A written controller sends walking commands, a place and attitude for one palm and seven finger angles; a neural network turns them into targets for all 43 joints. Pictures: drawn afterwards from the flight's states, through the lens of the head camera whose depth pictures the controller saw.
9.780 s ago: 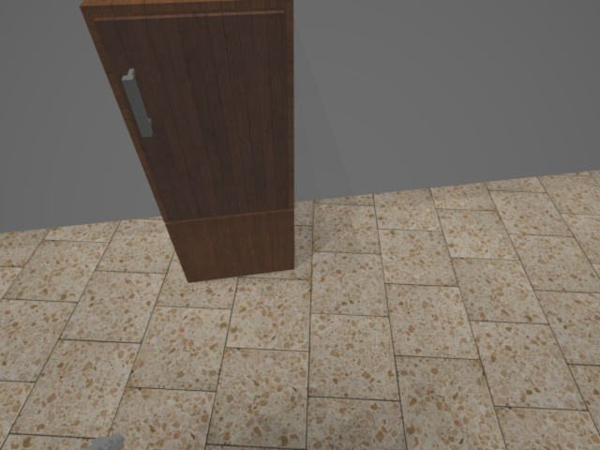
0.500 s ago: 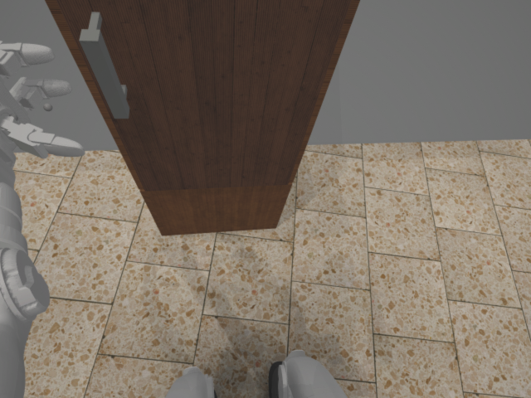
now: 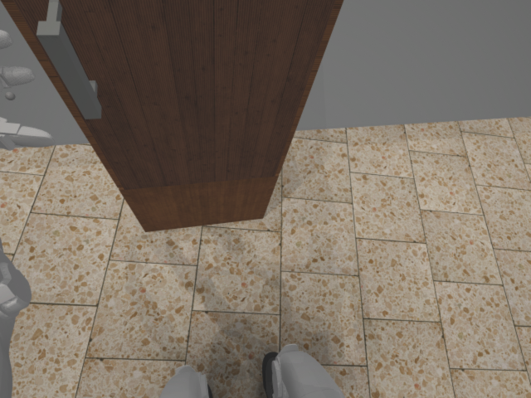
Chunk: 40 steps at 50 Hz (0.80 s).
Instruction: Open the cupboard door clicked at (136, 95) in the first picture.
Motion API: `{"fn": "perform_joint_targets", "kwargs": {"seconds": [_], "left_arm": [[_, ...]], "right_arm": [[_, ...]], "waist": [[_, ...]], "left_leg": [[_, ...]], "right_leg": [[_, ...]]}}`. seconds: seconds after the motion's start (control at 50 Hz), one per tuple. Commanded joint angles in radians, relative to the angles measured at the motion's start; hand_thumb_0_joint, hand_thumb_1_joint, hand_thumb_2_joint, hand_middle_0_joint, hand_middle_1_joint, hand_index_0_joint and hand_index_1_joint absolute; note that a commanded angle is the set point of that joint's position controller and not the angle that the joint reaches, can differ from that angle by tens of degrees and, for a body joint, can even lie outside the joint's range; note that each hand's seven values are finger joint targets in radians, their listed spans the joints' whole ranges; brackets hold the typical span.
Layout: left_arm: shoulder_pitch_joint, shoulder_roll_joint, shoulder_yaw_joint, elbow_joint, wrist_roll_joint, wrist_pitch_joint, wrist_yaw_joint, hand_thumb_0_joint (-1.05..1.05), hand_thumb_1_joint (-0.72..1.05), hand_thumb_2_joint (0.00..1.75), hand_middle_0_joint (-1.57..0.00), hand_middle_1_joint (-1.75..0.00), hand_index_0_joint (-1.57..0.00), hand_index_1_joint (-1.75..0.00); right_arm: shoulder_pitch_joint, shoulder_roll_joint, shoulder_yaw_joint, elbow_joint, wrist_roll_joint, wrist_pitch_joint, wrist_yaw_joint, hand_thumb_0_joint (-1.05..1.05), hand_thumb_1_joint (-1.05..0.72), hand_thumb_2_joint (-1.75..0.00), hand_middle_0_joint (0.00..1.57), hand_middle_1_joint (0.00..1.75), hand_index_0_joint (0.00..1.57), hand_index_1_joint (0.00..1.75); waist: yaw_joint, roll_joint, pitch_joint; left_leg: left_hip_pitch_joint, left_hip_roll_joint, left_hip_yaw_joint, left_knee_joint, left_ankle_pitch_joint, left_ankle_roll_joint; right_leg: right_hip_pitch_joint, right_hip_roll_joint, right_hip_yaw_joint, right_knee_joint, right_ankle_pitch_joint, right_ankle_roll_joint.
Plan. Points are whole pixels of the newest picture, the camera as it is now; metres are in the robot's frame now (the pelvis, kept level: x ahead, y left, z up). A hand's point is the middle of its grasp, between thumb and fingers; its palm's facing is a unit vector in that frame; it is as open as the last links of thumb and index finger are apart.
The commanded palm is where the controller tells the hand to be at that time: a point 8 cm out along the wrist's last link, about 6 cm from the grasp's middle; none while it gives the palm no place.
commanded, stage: move the hooked fingers beside the handle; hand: left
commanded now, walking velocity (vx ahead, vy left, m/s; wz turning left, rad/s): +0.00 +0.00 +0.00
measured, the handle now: (75, 65) +0.56 +0.20 +0.09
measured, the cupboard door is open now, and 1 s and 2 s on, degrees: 0 0 0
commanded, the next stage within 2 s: slide the fingers in behind the handle in 0.66 s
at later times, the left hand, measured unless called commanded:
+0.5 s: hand (15, 102) +0.50 +0.26 +0.09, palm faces +0.05 -1.00 -0.02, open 14.0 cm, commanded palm +0.48 +0.31 +0.09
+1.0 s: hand (29, 102) +0.50 +0.25 +0.09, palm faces +0.02 -1.00 +0.00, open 14.0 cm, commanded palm +0.49 +0.29 +0.09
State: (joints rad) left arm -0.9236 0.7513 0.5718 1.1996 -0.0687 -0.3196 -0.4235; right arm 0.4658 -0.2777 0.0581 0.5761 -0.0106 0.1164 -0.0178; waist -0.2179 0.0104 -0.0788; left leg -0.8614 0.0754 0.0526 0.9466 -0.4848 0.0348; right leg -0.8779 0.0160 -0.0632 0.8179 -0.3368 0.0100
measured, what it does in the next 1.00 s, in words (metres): stands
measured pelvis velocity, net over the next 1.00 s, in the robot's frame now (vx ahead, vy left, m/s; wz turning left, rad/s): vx -0.01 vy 0.00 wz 0.02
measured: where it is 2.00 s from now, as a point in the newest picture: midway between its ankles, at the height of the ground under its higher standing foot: outside the picture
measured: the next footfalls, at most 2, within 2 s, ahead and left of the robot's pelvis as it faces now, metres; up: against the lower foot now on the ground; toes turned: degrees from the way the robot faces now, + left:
none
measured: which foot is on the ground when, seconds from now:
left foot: down 0.00-1.00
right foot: down 0.00-1.00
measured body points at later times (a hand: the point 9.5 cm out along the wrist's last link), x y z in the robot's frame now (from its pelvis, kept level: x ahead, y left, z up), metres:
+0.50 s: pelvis -0.01 +0.00 +0.00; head +0.13 +0.04 +0.42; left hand +0.49 +0.32 +0.09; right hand +0.01 -0.27 -0.10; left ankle -0.03 +0.09 -0.69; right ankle +0.02 -0.13 -0.69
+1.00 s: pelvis -0.01 +0.00 +0.00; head +0.13 +0.04 +0.42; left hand +0.50 +0.31 +0.09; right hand -0.04 -0.27 -0.09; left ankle -0.03 +0.09 -0.69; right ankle +0.02 -0.13 -0.69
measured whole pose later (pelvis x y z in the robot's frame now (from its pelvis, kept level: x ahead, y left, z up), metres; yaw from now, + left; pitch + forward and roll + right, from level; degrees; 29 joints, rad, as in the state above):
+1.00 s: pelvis -0.01 +0.00 +0.00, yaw +1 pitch +22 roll -4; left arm -0.98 0.69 0.47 1.23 -0.09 -0.32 -0.40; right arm 0.45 -0.29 0.06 0.60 -0.01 0.11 -0.02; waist -0.21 0.01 -0.08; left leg -0.88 0.06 0.03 0.97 -0.48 0.03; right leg -0.88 0.01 -0.08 0.84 -0.34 0.01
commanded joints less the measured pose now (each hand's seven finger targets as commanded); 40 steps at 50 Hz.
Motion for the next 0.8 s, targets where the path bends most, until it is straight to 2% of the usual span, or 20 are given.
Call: {"fn": "perform_joint_targets", "kwargs": {"seconds": [0.0, 0.08, 0.1, 0.12, 0.14, 0.18, 0.22, 0.28, 0.3, 0.32, 0.34, 0.38, 0.46, 0.5, 0.58, 0.62, 0.66, 0.7, 0.72, 0.78], "left_arm": [[-0.377, 0.303, 0.006, -0.267, -0.050, -0.084, -0.014, 0.00, -0.50, 0.30, -0.30, -1.20, -0.30, -1.20], [-0.312, 0.208, -0.065, -0.170, -0.063, -0.022, -0.040, 0.00, -0.50, 0.30, -0.30, -1.20, -0.30, -1.20], [-0.329, 0.175, -0.091, -0.174, -0.069, -0.018, -0.047, 0.00, -0.50, 0.30, -0.30, -1.20, -0.30, -1.20], [-0.334, 0.188, -0.084, -0.165, -0.065, -0.014, -0.044, 0.00, -0.50, 0.30, -0.30, -1.20, -0.30, -1.20], [-0.367, 0.155, -0.111, -0.189, -0.067, -0.020, -0.040, 0.00, -0.50, 0.30, -0.30, -1.20, -0.30, -1.20], [-0.375, 0.159, -0.096, -0.186, -0.071, -0.037, -0.021, 0.00, -0.50, 0.30, -0.30, -1.20, -0.30, -1.20], [-0.443, 0.222, -0.050, -0.249, -0.070, -0.075, 0.000, 0.00, -0.50, 0.30, -0.30, -1.20, -0.30, -1.20], [-0.454, 0.220, -0.048, -0.262, -0.057, -0.107, 0.022, 0.00, -0.50, 0.30, -0.30, -1.20, -0.30, -1.20], [-0.468, 0.231, -0.048, -0.259, -0.051, -0.109, 0.025, 0.00, -0.50, 0.30, -0.30, -1.20, -0.30, -1.20], [-0.477, 0.251, -0.043, -0.235, -0.040, -0.103, 0.029, 0.00, -0.50, 0.30, -0.30, -1.20, -0.30, -1.20], [-0.491, 0.228, -0.069, -0.214, -0.032, -0.097, 0.029, 0.00, -0.50, 0.30, -0.30, -1.20, -0.30, -1.20], [-0.471, 0.230, -0.075, -0.179, -0.021, -0.078, 0.032, 0.00, -0.50, 0.30, -0.30, -1.20, -0.30, -1.20], [-0.476, 0.231, -0.079, -0.151, -0.025, -0.062, 0.025, 0.00, -0.50, 0.30, -0.30, -1.20, -0.30, -1.20], [-0.479, 0.255, -0.063, -0.113, -0.030, -0.058, 0.019, 0.00, -0.50, 0.30, -0.30, -1.20, -0.30, -1.20], [-0.486, 0.346, -0.011, -0.151, -0.020, -0.071, 0.011, 0.00, -0.50, 0.30, -0.30, -1.20, -0.30, -1.20], [-0.488, 0.322, -0.032, -0.167, -0.020, -0.080, 0.001, 0.00, -0.50, 0.30, -0.30, -1.20, -0.30, -1.20], [-0.459, 0.319, -0.032, -0.140, -0.024, -0.073, -0.009, 0.00, -0.50, 0.30, -0.30, -1.20, -0.30, -1.20], [-0.447, 0.337, -0.013, -0.140, -0.035, -0.069, -0.017, 0.00, -0.50, 0.30, -0.30, -1.20, -0.30, -1.20], [-0.458, 0.326, -0.026, -0.163, -0.035, -0.066, -0.021, 0.00, -0.50, 0.30, -0.30, -1.20, -0.30, -1.20], [-0.442, 0.251, -0.068, -0.171, -0.043, -0.056, -0.023, 0.00, -0.50, 0.30, -0.30, -1.20, -0.30, -1.20]], "right_arm": [[0.177, -0.202, -0.083, -0.038, -0.004, -0.009, -0.003, 0.00, -0.90, -0.90, 0.20, 0.30, 0.20, 0.30], [0.163, -0.202, -0.082, -0.032, 0.004, 0.001, -0.004, 0.00, -0.90, -0.90, 0.20, 0.30, 0.20, 0.30], [0.161, -0.201, -0.079, -0.034, 0.005, 0.001, -0.007, 0.00, -0.90, -0.90, 0.20, 0.30, 0.20, 0.30], [0.161, -0.202, -0.080, -0.031, 0.004, 0.003, -0.009, 0.00, -0.90, -0.90, 0.20, 0.30, 0.20, 0.30], [0.157, -0.200, -0.081, -0.031, 0.002, 0.000, -0.008, 0.00, -0.90, -0.90, 0.20, 0.30, 0.20, 0.30], [0.154, -0.199, -0.080, -0.031, 0.000, -0.004, -0.007, 0.00, -0.90, -0.90, 0.20, 0.30, 0.20, 0.30], [0.155, -0.201, -0.082, -0.028, -0.003, -0.006, -0.010, 0.00, -0.90, -0.90, 0.20, 0.30, 0.20, 0.30], [0.139, -0.193, -0.081, -0.025, -0.004, -0.013, -0.007, 0.00, -0.90, -0.90, 0.20, 0.30, 0.20, 0.30], [0.138, -0.195, -0.079, -0.023, -0.004, -0.014, -0.008, 0.00, -0.90, -0.90, 0.20, 0.30, 0.20, 0.30], [0.136, -0.197, -0.076, -0.017, -0.003, -0.013, -0.009, 0.00, -0.90, -0.90, 0.20, 0.30, 0.20, 0.30], [0.129, -0.194, -0.073, -0.014, -0.001, -0.013, -0.009, 0.00, -0.90, -0.90, 0.20, 0.30, 0.20, 0.30], [0.126, -0.196, -0.070, -0.021, 0.000, -0.014, -0.011, 0.00, -0.90, -0.90, 0.20, 0.30, 0.20, 0.30], [0.131, -0.200, -0.065, -0.027, 0.001, -0.016, -0.016, 0.00, -0.90, -0.90, 0.20, 0.30, 0.20, 0.30], [0.136, -0.205, -0.060, -0.029, 0.001, -0.020, -0.020, 0.00, -0.90, -0.90, 0.20, 0.30, 0.20, 0.30], [0.146, -0.209, -0.061, -0.036, -0.001, -0.025, -0.024, 0.00, -0.90, -0.90, 0.20, 0.30, 0.20, 0.30], [0.152, -0.206, -0.061, -0.034, -0.001, -0.023, -0.020, 0.00, -0.90, -0.90, 0.20, 0.30, 0.20, 0.30], [0.153, -0.209, -0.061, -0.031, 0.000, -0.021, -0.019, 0.00, -0.90, -0.90, 0.20, 0.30, 0.20, 0.30], [0.158, -0.213, -0.063, -0.038, 0.001, -0.020, -0.021, 0.00, -0.90, -0.90, 0.20, 0.30, 0.20, 0.30], [0.159, -0.210, -0.064, -0.036, 0.003, -0.018, -0.020, 0.00, -0.90, -0.90, 0.20, 0.30, 0.20, 0.30], [0.165, -0.206, -0.067, -0.028, 0.000, -0.015, -0.015, 0.00, -0.90, -0.90, 0.20, 0.30, 0.20, 0.30]], "waist": [[0.046, 0.266, -0.546], [0.028, 0.179, -0.422], [0.021, 0.203, -0.407], [0.021, 0.175, -0.397], [0.010, 0.190, -0.403], [0.010, 0.160, -0.399], [0.020, 0.200, -0.468], [0.027, 0.213, -0.494], [0.022, 0.240, -0.490], [0.021, 0.231, -0.483], [0.011, 0.234, -0.458], [0.015, 0.228, -0.433], [0.008, 0.200, -0.460], [-0.001, 0.149, -0.431], [0.016, 0.160, -0.501], [0.014, 0.202, -0.521], [0.012, 0.180, -0.475], [0.024, 0.180, -0.484], [0.019, 0.200, -0.502], [0.014, 0.220, -0.475]], "left_leg": [[0.456, -0.017, -0.105, -0.077, 0.737, -0.021], [0.391, -0.019, -0.099, -0.095, 0.659, -0.012], [0.401, -0.020, -0.098, -0.095, 0.673, -0.012], [0.394, -0.018, -0.103, -0.097, 0.660, -0.014], [0.405, -0.019, -0.106, -0.097, 0.653, -0.015], [0.389, -0.022, -0.104, -0.092, 0.624, -0.015], [0.423, -0.022, -0.114, -0.083, 0.662, -0.024], [0.434, -0.024, -0.115, -0.073, 0.665, -0.029], [0.444, -0.023, -0.116, -0.067, 0.680, -0.030], [0.428, -0.023, -0.120, -0.069, 0.654, -0.031], [0.418, -0.025, -0.120, -0.072, 0.624, -0.030], [0.385, -0.028, -0.118, -0.081, 0.577, -0.027], [0.361, -0.031, -0.113, -0.077, 0.551, -0.020], [0.301, -0.034, -0.109, -0.080, 0.489, -0.011], [0.263, -0.039, -0.096, -0.074, 0.479, -0.005], [0.311, -0.034, -0.099, -0.071, 0.515, -0.011], [0.289, -0.032, -0.097, -0.075, 0.484, -0.009], [0.281, -0.036, -0.096, -0.080, 0.481, -0.006], [0.302, -0.034, -0.094, -0.081, 0.493, -0.007], [0.344, -0.029, -0.102, -0.084, 0.519, -0.012]], "right_leg": [[0.245, 0.048, 0.015, -0.025, 0.398, -0.033], [0.215, 0.046, 0.005, -0.048, 0.355, -0.023], [0.201, 0.044, 0.004, -0.047, 0.360, -0.028], [0.195, 0.043, 0.001, -0.045, 0.346, -0.025], [0.181, 0.043, 0.002, -0.045, 0.335, -0.024], [0.182, 0.043, 0.002, -0.042, 0.327, -0.025], [0.201, 0.042, 0.009, -0.024, 0.347, -0.029], [0.205, 0.040, 0.010, -0.017, 0.342, -0.029], [0.189, 0.041, 0.012, -0.011, 0.345, -0.032], [0.188, 0.039, 0.012, -0.012, 0.327, -0.030], [0.171, 0.038, 0.009, -0.015, 0.305, -0.028], [0.173, 0.035, 0.008, -0.019, 0.282, -0.028], [0.194, 0.035, 0.013, -0.018, 0.292, -0.026], [0.215, 0.035, 0.015, -0.017, 0.286, -0.027], [0.286, 0.033, 0.032, -0.012, 0.322, -0.026], [0.253, 0.035, 0.027, -0.007, 0.326, -0.027], [0.239, 0.037, 0.024, -0.017, 0.299, -0.026], [0.268, 0.039, 0.026, -0.016, 0.309, -0.031], [0.258, 0.039, 0.026, -0.018, 0.315, -0.027], [0.202, 0.042, 0.013, -0.026, 0.290, -0.028]]}}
